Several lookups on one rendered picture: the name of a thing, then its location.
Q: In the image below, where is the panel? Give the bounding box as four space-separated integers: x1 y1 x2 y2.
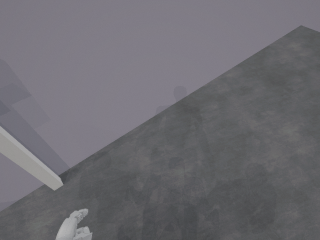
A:
0 126 63 191

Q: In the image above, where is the robot left hand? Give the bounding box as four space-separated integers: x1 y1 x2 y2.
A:
56 208 93 240

